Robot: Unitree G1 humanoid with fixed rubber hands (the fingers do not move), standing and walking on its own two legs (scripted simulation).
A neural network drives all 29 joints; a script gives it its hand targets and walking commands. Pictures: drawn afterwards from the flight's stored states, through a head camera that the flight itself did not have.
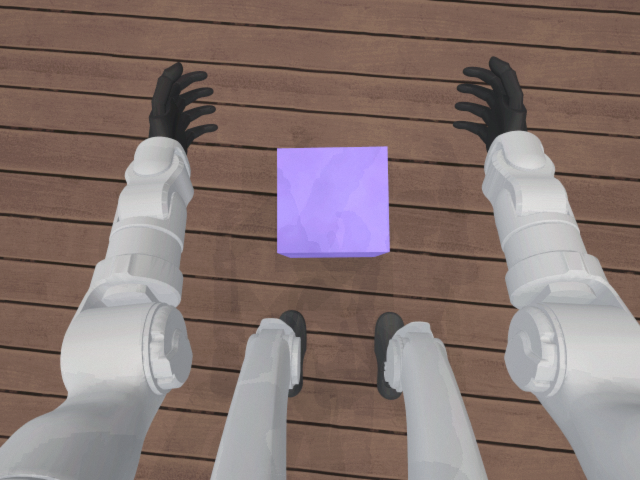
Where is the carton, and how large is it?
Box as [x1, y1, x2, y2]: [277, 147, 389, 257]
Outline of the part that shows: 277,148 277,252 289,257 375,256 389,251 386,147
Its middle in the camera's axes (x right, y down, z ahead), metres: +0.03 -0.08 +0.85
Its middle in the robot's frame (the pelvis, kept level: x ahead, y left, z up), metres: +0.47 +0.02 -0.50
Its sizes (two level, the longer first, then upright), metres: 0.210 0.200 0.250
